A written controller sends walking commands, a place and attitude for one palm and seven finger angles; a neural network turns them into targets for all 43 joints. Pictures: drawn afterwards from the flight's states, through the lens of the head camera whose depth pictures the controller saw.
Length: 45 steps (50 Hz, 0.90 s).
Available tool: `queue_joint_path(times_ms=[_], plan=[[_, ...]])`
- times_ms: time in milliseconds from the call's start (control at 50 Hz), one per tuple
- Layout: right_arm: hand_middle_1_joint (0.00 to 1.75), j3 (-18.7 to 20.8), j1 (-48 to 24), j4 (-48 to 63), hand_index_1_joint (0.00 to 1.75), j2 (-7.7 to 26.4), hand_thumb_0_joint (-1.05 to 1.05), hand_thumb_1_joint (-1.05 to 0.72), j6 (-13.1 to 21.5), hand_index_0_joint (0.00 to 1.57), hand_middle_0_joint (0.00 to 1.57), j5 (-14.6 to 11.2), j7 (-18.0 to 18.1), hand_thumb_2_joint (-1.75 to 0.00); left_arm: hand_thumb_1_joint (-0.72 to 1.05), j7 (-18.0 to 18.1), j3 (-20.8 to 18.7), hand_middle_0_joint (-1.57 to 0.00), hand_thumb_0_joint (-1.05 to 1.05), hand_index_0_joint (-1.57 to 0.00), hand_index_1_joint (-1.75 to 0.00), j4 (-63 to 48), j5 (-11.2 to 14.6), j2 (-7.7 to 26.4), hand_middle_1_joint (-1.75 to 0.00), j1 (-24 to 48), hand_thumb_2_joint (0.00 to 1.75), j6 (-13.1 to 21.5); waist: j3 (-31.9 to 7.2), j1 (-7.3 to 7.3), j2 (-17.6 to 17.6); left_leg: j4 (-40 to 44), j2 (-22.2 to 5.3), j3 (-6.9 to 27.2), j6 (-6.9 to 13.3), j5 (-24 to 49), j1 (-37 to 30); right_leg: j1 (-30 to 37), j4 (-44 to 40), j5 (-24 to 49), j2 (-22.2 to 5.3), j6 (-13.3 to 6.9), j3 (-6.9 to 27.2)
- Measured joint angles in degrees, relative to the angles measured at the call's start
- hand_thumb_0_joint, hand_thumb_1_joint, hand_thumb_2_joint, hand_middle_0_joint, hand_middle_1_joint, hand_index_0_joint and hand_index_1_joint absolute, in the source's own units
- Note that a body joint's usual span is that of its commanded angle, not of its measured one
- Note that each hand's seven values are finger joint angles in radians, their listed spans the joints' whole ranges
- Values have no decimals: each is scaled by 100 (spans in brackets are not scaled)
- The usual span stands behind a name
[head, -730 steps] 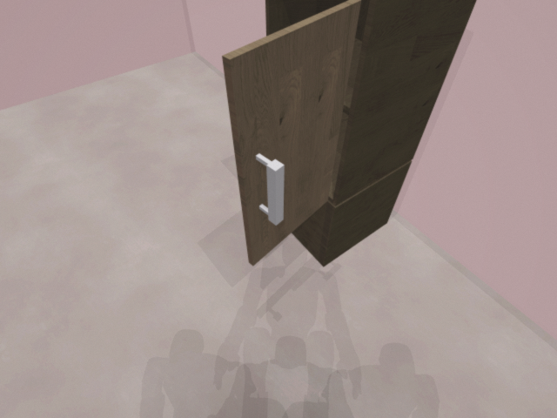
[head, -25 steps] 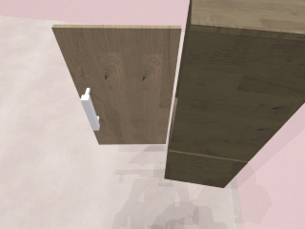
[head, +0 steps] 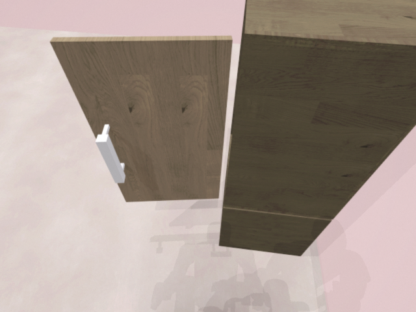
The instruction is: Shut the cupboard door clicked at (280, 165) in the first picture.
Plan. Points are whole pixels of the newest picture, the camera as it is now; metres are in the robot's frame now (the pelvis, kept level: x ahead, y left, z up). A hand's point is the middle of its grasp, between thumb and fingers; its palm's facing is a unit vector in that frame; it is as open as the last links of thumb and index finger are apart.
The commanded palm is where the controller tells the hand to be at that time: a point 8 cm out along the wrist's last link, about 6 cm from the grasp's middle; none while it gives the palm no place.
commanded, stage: look again from close up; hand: left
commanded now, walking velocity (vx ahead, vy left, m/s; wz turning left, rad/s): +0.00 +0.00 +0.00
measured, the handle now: (113, 154) +0.49 +0.28 -0.04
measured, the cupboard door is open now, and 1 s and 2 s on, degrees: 100 100 100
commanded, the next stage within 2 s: come to a stop and stand still in 0.24 s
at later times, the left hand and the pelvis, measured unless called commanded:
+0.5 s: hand out of the picture +0.03 +0.20 -0.17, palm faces -0.01 -0.97 -0.25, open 7.4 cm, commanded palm none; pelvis +0.01 +0.00 +0.00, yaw +0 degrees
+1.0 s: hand out of the picture +0.00 +0.21 -0.17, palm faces +0.00 -0.97 -0.24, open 7.4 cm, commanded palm none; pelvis -0.04 +0.01 +0.00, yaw +2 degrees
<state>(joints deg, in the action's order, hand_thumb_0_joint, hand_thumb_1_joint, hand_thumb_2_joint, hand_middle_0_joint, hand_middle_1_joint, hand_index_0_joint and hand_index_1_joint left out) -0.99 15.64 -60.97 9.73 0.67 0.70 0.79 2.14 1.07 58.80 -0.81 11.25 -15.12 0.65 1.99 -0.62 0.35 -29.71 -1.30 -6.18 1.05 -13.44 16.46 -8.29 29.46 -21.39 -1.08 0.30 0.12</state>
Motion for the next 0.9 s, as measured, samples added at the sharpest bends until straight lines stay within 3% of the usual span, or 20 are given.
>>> queue_joint_path(times_ms=[480, 620, 900], plan=[[30, 60, -751, -60, 30, 351, 1, -91, 28, 20, 20, -30, 50, -90, 91, -65, -60, -20, 1, -20, -30, 189, -37, 304, -30, 92, 89, -42, -17, 165, 174, 259, -31, -16, -47, 40, -292, 324, -364, 112, 41, -25, 17], [30, 210, -548, 492, 30, 526, 1, -90, -4, 20, 20, 41, 72, -90, 90, -43, -95, -20, 1, -20, -30, -243, -78, 398, -30, 112, 89, -43, 29, 93, -91, -99, -25, 166, -31, -11, 54, 100, -99, 30, 46, -28, -165], [30, 141, -450, 622, 30, 306, 1, -91, -178, 20, 20, 13, -28, -90, 91, -39, 28, -20, 1, -20, -30, -531, -41, 291, -30, 9, 89, -163, -24, 75, -59, -252, -5, 168, 61, 114, 84, 30, 157, 110, 16, 45, -167]])
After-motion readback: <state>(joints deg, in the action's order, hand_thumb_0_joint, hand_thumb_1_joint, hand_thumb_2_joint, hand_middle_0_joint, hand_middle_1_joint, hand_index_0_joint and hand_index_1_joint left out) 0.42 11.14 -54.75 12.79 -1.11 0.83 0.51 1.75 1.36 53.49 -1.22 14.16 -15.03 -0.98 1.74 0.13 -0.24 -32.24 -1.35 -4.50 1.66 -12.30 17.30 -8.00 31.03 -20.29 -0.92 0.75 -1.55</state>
